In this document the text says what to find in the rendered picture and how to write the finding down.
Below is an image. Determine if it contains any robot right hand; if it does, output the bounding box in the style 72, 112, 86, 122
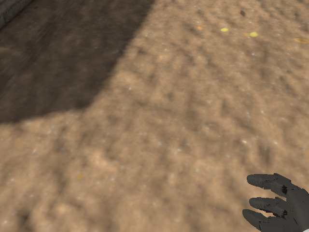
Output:
242, 173, 309, 232

